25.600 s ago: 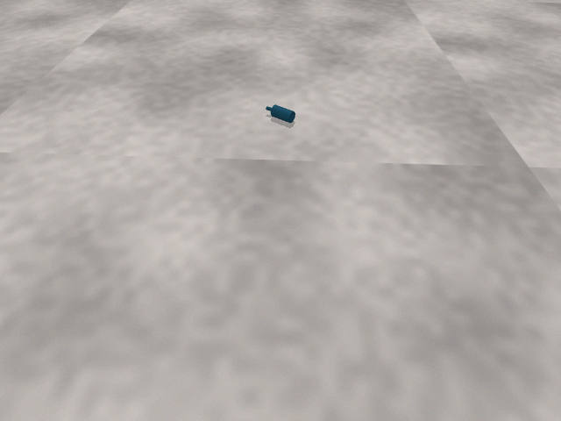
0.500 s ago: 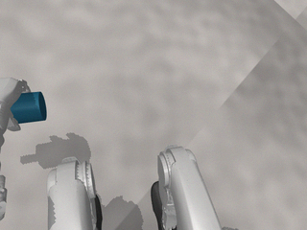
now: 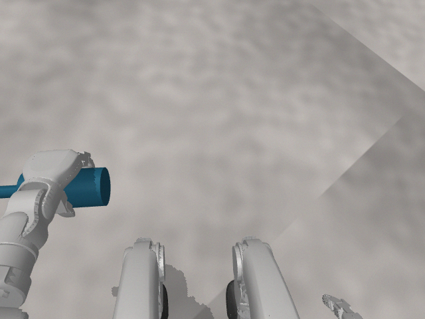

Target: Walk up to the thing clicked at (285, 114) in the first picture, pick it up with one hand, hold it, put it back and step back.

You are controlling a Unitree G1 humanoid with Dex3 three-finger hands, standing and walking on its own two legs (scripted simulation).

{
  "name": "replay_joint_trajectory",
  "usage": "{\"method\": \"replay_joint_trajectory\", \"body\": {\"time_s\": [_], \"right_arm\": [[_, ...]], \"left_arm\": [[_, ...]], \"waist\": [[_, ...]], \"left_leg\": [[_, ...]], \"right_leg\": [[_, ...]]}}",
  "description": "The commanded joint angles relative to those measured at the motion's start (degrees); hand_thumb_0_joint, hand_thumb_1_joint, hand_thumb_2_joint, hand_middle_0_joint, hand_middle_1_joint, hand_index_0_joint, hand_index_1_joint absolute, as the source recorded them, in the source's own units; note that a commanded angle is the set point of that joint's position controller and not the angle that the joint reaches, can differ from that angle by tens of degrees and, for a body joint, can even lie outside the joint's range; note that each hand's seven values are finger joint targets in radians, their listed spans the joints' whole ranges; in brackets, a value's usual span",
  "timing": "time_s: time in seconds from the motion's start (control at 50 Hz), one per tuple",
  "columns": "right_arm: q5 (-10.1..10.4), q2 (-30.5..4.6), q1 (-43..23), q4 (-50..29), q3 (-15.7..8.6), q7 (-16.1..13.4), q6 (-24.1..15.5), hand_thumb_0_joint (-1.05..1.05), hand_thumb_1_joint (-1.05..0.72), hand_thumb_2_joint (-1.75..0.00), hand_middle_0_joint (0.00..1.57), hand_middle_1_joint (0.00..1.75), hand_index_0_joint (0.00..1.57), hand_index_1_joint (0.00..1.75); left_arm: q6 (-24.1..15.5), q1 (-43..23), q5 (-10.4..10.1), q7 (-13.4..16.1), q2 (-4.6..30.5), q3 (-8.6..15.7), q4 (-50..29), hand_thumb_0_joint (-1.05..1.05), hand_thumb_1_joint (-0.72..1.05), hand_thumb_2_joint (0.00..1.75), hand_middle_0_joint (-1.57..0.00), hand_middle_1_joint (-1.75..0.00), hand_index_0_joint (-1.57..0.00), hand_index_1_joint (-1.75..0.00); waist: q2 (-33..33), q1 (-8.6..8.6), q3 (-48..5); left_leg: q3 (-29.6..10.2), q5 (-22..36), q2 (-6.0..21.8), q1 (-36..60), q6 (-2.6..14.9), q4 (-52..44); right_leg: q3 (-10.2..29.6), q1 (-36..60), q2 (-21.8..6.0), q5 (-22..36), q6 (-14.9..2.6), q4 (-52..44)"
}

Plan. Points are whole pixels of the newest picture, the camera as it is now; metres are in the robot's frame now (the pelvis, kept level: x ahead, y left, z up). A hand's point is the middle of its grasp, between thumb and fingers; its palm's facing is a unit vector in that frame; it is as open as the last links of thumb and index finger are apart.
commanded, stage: lift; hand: left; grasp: from above
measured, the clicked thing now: (51, 189) +0.40 +0.31 -0.12
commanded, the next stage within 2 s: hold in 0.92 s
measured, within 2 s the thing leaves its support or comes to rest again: neither
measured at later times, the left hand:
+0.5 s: hand (18, 177) +0.35 +0.26 +0.08, palm faces -0.49 -0.09 -0.87, open 10.4 cm
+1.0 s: hand (9, 122) +0.38 +0.24 +0.16, palm faces -0.47 -0.10 -0.88, open 10.4 cm
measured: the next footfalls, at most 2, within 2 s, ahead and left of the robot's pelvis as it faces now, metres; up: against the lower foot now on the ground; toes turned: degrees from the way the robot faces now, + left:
none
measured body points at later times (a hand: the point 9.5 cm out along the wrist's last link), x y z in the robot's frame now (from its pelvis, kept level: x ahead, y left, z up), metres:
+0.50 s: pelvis +0.03 +0.00 +0.17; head +0.11 +0.02 +0.61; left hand +0.37 +0.26 +0.13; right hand +0.14 -0.26 +0.05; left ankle +0.09 +0.12 -0.47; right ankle +0.09 -0.14 -0.46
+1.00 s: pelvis +0.08 +0.00 +0.24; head +0.13 +0.00 +0.69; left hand +0.40 +0.24 +0.21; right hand +0.17 -0.26 +0.12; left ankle +0.09 +0.12 -0.46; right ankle +0.09 -0.14 -0.46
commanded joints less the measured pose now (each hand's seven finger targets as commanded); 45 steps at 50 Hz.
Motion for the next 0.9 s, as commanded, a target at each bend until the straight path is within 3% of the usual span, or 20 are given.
{"method": "replay_joint_trajectory", "body": {"time_s": [0.0, 0.04, 0.06, 0.1, 0.12, 0.14, 0.2, 0.22, 0.28, 0.34, 0.42, 0.46, 0.5, 0.54, 0.58, 0.7, 0.78, 0.82, 0.88], "right_arm": [[1.0, -10.2, 6.1, -3.3, -3.9, -2.0, -1.3, 0.00, -0.89, -0.90, 0.20, 0.30, 0.20, 0.30], [1.2, -9.7, 5.6, -2.6, -3.8, -2.6, -1.6, 0.00, -0.89, -0.90, 0.20, 0.30, 0.20, 0.30], [1.4, -9.8, 5.3, -2.7, -3.9, -2.8, -1.8, 0.00, -0.89, -0.90, 0.20, 0.30, 0.20, 0.30], [1.6, -9.0, 5.1, -2.3, -3.7, -3.3, -2.0, 0.00, -0.89, -0.90, 0.20, 0.30, 0.20, 0.30], [1.8, -9.0, 4.6, -2.4, -3.5, -3.5, -2.2, 0.00, -0.89, -0.90, 0.20, 0.30, 0.20, 0.30], [1.8, -8.7, 4.4, -2.0, -3.4, -3.6, -2.3, 0.00, -0.89, -0.90, 0.20, 0.30, 0.20, 0.30], [2.0, -8.5, 4.3, -1.3, -3.4, -4.2, -3.3, 0.00, -0.89, -0.90, 0.20, 0.30, 0.20, 0.30], [2.1, -8.4, 4.5, -1.0, -3.4, -4.3, -3.6, 0.00, -0.89, -0.90, 0.20, 0.30, 0.20, 0.30], [2.2, -8.6, 4.6, -0.7, -3.6, -4.5, -4.6, 0.00, -0.89, -0.90, 0.20, 0.30, 0.20, 0.30], [2.3, -8.1, 4.9, -0.5, -3.6, -4.6, -5.5, 0.00, -0.89, -0.90, 0.20, 0.30, 0.20, 0.30], [2.2, -8.0, 5.9, 0.2, -3.9, -4.8, -6.3, 0.00, -0.89, -0.90, 0.20, 0.30, 0.20, 0.30], [2.2, -7.9, 6.7, 0.8, -3.8, -4.9, -6.5, 0.00, -0.89, -0.90, 0.20, 0.30, 0.20, 0.30], [2.2, -7.9, 7.3, 1.2, -4.0, -4.9, -6.5, 0.00, -0.89, -0.90, 0.20, 0.30, 0.20, 0.30], [2.1, -7.8, 7.4, 1.2, -3.9, -4.7, -6.5, 0.00, -0.89, -0.90, 0.20, 0.30, 0.20, 0.30], [2.0, -7.9, 7.2, 1.5, -4.1, -4.6, -6.4, 0.00, -0.89, -0.90, 0.20, 0.30, 0.20, 0.30], [1.9, -7.8, 7.1, 1.1, -4.3, -4.1, -5.6, 0.00, -0.89, -0.90, 0.20, 0.30, 0.20, 0.30], [2.0, -7.9, 7.2, 1.0, -4.7, -4.1, -5.2, 0.00, -0.89, -0.90, 0.20, 0.30, 0.20, 0.30], [2.1, -7.8, 7.3, 0.7, -4.8, -4.1, -5.0, 0.00, -0.89, -0.89, 0.20, 0.30, 0.20, 0.30], [2.2, -7.9, 7.4, 0.8, -5.0, -4.2, -4.7, 0.00, -0.89, -0.89, 0.20, 0.30, 0.20, 0.30]], "left_arm": [[0.4, -16.1, -1.7, 3.3, 15.5, 6.0, -16.2, 0.00, 0.79, 0.76, -1.13, -0.58, -1.13, -0.58], [0.8, -13.4, -1.4, 3.4, 12.2, 4.0, -14.4, 0.00, 0.78, 0.75, -1.12, -0.59, -1.12, -0.59], [0.9, -12.4, -1.5, 3.6, 12.5, 4.8, -15.2, 0.00, 0.78, 0.78, -1.12, -0.59, -1.12, -0.59], [1.3, -11.9, -0.5, 4.2, 11.5, 3.7, -15.6, 0.00, 0.79, 0.77, -1.12, -0.61, -1.13, -0.61], [1.5, -11.6, -0.5, 4.7, 12.8, 4.8, -14.9, 0.00, 0.80, 0.79, -1.14, -0.59, -1.14, -0.60], [1.7, -11.1, -0.3, 4.9, 11.2, 3.4, -13.6, 0.00, 0.82, 0.79, -1.16, -0.60, -1.15, -0.60], [1.6, -11.0, -0.2, 5.5, 10.0, 3.1, -11.3, 0.00, 0.79, 0.81, -1.13, -0.61, -1.13, -0.62], [1.6, -10.5, 0.2, 5.5, 8.4, 1.8, -9.8, 0.00, 0.78, 0.80, -1.13, -0.60, -1.12, -0.60], [1.5, -10.0, 0.2, 5.9, 7.1, 0.9, -7.7, 0.00, 0.81, 0.78, -1.13, -0.60, -1.13, -0.60], [1.3, -10.4, 0.1, 6.2, 4.2, -1.5, -7.9, 0.00, 0.79, 0.75, -1.11, -0.60, -1.12, -0.60], [1.3, -10.9, -0.2, 7.9, 3.8, -1.4, -7.6, 0.00, 0.75, 0.75, -1.08, -0.61, -1.09, -0.61], [1.4, -12.0, 0.5, 8.7, 2.5, -2.9, -7.2, 0.00, 0.75, 0.76, -1.09, -0.62, -1.09, -0.62], [1.7, -10.3, 1.0, 10.0, 3.7, -1.6, -5.4, 0.00, 0.77, 0.77, -1.11, -0.62, -1.11, -0.62], [2.3, -12.2, 0.8, 10.9, 2.5, -2.6, -5.8, 0.00, 0.78, 0.81, -1.12, -0.61, -1.11, -0.62], [2.9, -11.3, 1.1, 11.5, 3.7, -1.6, -4.4, 0.00, 0.78, 0.81, -1.12, -0.63, -1.12, -0.64], [4.6, -8.8, 1.1, 11.5, 1.8, -2.4, -2.6, 0.00, 0.78, 0.83, -1.15, -0.59, -1.13, -0.61], [5.2, -8.3, 0.3, 10.5, 1.5, -2.6, -2.2, 0.00, 0.78, 0.83, -1.15, -0.58, -1.13, -0.60], [5.2, -8.8, -0.2, 9.9, -0.4, -4.1, -2.9, 0.00, 0.79, 0.83, -1.16, -0.56, -1.14, -0.59], [4.7, -8.8, -0.5, 9.1, 0.1, -3.7, -3.7, 0.00, 0.78, 0.84, -1.16, -0.58, -1.14, -0.60]], "waist": [[9.0, 0.04, -33.7], [8.6, -0.36, -30.2], [8.1, 0.29, -30.8], [8.0, 0.21, -28.9], [7.1, 0.82, -27.5], [6.9, 0.25, -25.2], [6.1, 0.42, -21.2], [6.3, 0.26, -19.7], [6.2, 0.97, -19.0], [6.7, 0.73, -18.2], [4.9, 0.92, -18.9], [5.0, 0.74, -17.6], [3.8, 1.39, -17.2], [3.5, 0.96, -16.4], [3.4, 1.48, -15.9], [2.4, 2.76, -14.9], [2.1, 2.80, -14.2], [0.6, 2.42, -14.5], [0.7, 2.35, -14.1]], "left_leg": [[0.6, 5.1, -1.1, 36.6, 0.72, -23.1], [0.3, 4.8, -0.9, 38.9, 0.62, -26.3], [0.1, 5.2, -0.8, 41.4, 0.55, -28.0], [0.8, 6.0, -1.0, 43.3, 0.43, -30.5], [0.8, 5.1, -1.0, 44.1, 0.38, -32.3], [1.3, 5.0, -1.1, 44.9, 0.32, -33.6], [0.1, 2.5, -1.0, 47.1, 0.19, -39.0], [-0.3, 1.8, -0.9, 48.2, 0.05, -41.0], [-1.0, 1.7, -0.7, 52.6, -0.31, -45.0], [-0.8, 3.2, -0.7, 57.0, -0.68, -48.6], [0.8, 9.5, -1.1, 62.3, -0.73, -51.4], [1.2, 11.7, -1.1, 64.9, -0.84, -53.1], [1.7, 14.7, -1.3, 66.3, -0.86, -54.3], [2.6, 16.5, -1.6, 68.0, -0.78, -55.9], [3.2, 18.4, -1.9, 69.9, -0.74, -57.2], [3.6, 22.7, -2.3, 75.1, -0.96, -61.6], [3.7, 25.9, -2.2, 78.3, -1.07, -64.1], [4.1, 27.9, -2.4, 79.8, -0.84, -64.9], [4.4, 30.3, -2.5, 81.7, -0.80, -66.1]], "right_leg": [[-0.4, 22.5, 1.9, 8.1, -2.72, -20.4], [-0.3, 24.1, 2.1, 8.2, -2.75, -22.5], [-0.2, 26.0, 1.9, 8.5, -2.76, -23.9], [0.3, 29.1, 2.0, 8.7, -2.88, -27.3], [0.5, 30.9, 2.0, 8.0, -2.84, -29.1], [0.9, 32.2, 2.0, 7.8, -2.86, -31.0], [1.3, 35.3, 2.1, 6.1, -2.74, -34.7], [1.3, 35.8, 2.2, 6.2, -2.73, -35.6], [1.5, 38.8, 2.4, 6.4, -2.76, -39.0], [1.6, 42.0, 2.4, 7.9, -2.86, -42.5], [2.0, 48.4, 2.4, 12.3, -2.80, -47.3], [2.0, 49.6, 2.3, 14.2, -2.97, -49.0], [2.2, 52.4, 2.3, 16.1, -2.93, -51.0], [2.4, 54.9, 2.1, 17.5, -2.84, -53.3], [2.7, 57.5, 2.0, 19.1, -2.66, -55.3], [3.1, 63.3, 1.7, 22.7, -2.60, -59.5], [3.1, 66.3, 1.8, 25.3, -2.48, -62.3], [3.3, 68.7, 1.7, 27.7, -2.22, -63.6], [3.4, 70.5, 1.7, 29.9, -2.08, -65.2]]}}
